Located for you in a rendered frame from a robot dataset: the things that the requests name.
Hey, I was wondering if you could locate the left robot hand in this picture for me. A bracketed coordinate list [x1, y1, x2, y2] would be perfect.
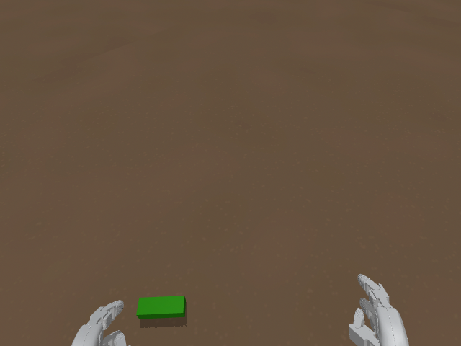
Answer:
[71, 300, 131, 346]

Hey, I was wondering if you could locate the right robot hand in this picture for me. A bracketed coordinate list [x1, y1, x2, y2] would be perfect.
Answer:
[349, 274, 409, 346]

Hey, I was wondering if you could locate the carton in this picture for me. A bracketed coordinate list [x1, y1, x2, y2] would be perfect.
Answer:
[136, 296, 186, 319]

